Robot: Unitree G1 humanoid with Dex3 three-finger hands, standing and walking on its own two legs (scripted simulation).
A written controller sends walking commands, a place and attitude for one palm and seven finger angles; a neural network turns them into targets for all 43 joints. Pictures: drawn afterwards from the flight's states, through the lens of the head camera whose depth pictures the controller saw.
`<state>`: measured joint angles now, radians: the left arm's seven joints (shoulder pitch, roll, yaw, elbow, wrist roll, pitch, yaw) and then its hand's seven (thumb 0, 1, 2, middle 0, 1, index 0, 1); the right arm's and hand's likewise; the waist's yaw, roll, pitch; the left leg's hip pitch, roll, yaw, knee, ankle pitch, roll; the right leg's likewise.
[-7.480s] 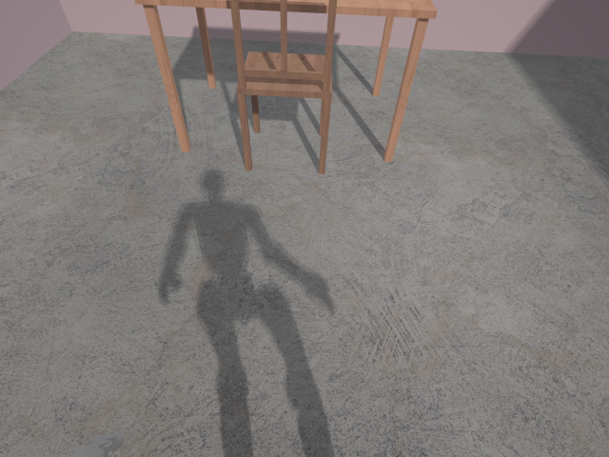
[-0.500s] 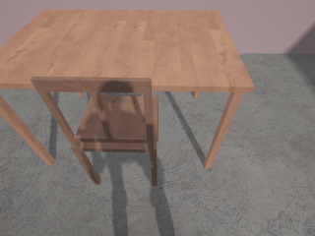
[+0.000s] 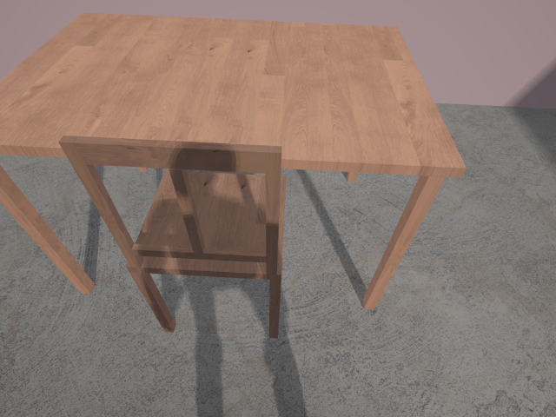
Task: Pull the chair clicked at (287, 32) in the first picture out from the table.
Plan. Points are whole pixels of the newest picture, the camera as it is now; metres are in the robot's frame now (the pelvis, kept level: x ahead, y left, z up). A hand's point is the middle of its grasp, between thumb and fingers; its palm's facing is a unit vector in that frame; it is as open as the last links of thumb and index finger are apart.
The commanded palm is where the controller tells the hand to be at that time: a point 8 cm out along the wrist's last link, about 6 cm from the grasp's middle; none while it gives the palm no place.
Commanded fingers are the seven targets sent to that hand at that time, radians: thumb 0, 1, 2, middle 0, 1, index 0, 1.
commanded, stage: shuffle to correct the standing spot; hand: left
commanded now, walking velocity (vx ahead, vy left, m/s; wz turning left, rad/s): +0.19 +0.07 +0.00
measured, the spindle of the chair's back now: (189, 213) +0.52 +0.23 -0.09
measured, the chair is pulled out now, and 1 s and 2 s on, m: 0.00 0.00 0.00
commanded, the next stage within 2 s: come to a stop and stand still in 0.26 s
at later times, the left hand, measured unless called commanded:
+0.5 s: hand out of the picture +0.04 +0.21 -0.19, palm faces +0.06 -0.99 -0.15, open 7.4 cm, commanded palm none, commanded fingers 0.00 0.90 0.90 -0.20 -0.30 -0.20 -0.30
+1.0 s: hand out of the picture +0.10 +0.18 -0.15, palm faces +0.02 -0.97 -0.23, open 7.3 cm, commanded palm none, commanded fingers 0.00 0.90 0.90 -0.20 -0.30 -0.20 -0.30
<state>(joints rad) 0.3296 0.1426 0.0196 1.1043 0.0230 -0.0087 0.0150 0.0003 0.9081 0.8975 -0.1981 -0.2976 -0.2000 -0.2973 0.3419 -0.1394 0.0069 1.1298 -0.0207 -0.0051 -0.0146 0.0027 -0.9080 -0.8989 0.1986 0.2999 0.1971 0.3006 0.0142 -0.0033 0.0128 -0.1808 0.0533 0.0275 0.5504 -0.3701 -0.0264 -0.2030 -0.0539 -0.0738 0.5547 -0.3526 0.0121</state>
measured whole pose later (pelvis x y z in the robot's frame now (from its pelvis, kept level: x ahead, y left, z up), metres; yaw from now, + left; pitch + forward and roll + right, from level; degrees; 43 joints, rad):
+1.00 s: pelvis +0.08 +0.01 +0.01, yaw -1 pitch +0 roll +2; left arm 0.32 0.13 0.01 1.01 0.03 0.01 0.03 0.00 0.91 0.90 -0.20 -0.30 -0.20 -0.30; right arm 0.24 -0.19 -0.04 1.04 -0.02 0.05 0.00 0.00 -0.91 -0.90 0.20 0.30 0.20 0.30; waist 0.01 0.03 -0.01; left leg -0.42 0.02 0.02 0.78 -0.31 -0.01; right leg -0.20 -0.01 -0.04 0.47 -0.28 -0.04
